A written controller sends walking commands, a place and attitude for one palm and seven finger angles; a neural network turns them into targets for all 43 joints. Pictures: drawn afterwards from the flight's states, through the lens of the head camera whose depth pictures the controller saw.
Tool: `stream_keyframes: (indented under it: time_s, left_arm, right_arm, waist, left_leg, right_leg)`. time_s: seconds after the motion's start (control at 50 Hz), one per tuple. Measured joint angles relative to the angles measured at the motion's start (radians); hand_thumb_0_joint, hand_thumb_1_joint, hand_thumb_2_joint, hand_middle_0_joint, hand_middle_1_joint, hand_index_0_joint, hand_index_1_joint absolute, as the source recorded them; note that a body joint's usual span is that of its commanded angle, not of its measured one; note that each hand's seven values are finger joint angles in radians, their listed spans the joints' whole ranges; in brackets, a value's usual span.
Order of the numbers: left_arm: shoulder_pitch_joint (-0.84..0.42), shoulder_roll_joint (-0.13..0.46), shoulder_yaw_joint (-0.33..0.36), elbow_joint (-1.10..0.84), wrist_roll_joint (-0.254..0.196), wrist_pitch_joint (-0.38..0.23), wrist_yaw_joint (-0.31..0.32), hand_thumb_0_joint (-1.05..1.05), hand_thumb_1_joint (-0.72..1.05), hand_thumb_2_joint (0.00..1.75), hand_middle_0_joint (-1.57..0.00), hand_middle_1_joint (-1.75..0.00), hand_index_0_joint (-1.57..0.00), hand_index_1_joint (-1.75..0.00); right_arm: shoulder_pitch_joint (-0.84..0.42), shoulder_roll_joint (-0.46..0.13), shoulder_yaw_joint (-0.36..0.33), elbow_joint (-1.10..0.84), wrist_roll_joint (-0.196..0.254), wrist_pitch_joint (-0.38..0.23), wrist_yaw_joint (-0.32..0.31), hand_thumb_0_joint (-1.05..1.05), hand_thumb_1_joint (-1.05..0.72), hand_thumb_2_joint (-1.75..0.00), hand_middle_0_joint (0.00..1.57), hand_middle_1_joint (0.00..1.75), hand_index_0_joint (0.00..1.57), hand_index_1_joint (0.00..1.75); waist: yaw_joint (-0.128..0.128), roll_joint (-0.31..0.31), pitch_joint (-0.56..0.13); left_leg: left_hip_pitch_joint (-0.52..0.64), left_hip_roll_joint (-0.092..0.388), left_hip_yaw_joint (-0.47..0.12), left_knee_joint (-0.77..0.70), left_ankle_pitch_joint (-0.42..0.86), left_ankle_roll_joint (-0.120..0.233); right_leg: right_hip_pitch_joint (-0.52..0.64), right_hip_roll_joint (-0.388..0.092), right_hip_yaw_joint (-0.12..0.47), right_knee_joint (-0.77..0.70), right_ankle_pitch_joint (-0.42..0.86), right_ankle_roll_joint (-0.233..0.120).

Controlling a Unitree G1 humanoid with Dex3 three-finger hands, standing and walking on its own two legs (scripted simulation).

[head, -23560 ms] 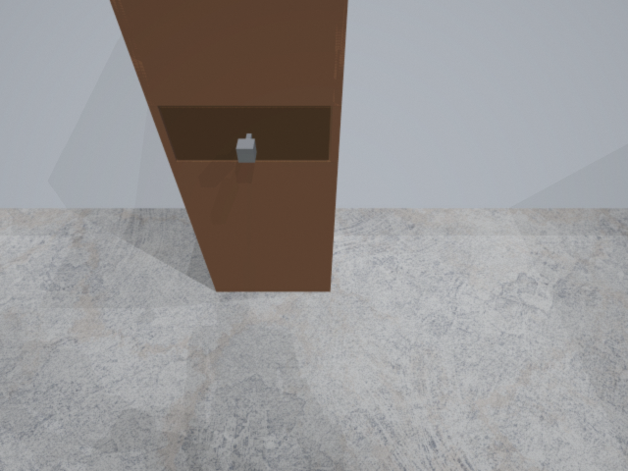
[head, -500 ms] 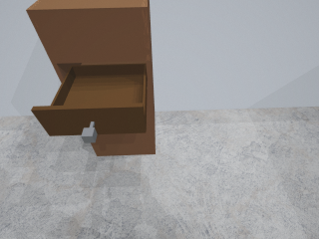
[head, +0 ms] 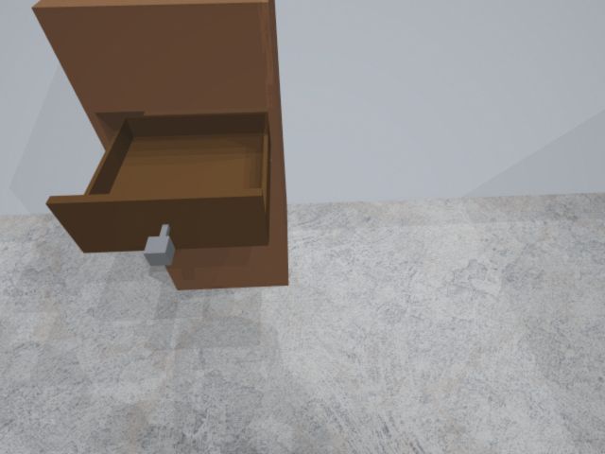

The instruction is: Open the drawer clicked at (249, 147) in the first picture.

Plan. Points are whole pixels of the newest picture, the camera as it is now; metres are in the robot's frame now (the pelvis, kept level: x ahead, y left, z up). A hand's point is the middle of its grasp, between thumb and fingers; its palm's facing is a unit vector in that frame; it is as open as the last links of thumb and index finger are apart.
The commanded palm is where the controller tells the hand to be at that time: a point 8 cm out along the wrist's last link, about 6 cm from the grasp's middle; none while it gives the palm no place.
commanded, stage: look to check the result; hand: left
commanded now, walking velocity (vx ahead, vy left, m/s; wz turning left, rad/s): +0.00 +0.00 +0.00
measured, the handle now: (162, 242) +0.48 +0.30 -0.07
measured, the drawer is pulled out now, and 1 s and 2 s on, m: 0.29 0.29 0.29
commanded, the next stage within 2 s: stand and wait in 0.36 s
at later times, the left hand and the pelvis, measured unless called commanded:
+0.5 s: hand out of the picture +0.02 +0.17 -0.17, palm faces +0.03 -0.97 -0.22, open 7.4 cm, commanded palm none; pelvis +0.01 -0.01 +0.00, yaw +0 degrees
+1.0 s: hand out of the picture +0.06 +0.18 -0.16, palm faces +0.02 -0.96 -0.27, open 7.4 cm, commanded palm none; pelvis +0.03 -0.02 +0.00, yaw +0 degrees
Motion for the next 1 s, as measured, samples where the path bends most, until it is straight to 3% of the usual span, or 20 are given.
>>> stream_keyframes:
  time_s: [1.0]
  left_arm:
    - [-0.121, 0.092, 0.011, -0.015, -0.002, -0.014, -0.012, 0.01, 0.9, 0.9, -0.2, -0.3, -0.2, -0.29]
  right_arm:
    - [-0.128, -0.106, -0.007, -0.01, 0.0, -0.001, 0.007, 0.0, -0.91, -0.9, 0.2, 0.3, 0.2, 0.3]
  waist:
    - [0.0, 0.007, 0.011]
  left_leg:
    - [0.058, 0.025, -0.017, -0.057, -0.007, -0.034]
  right_leg:
    - [0.069, 0.03, -0.012, -0.075, -0.002, -0.028]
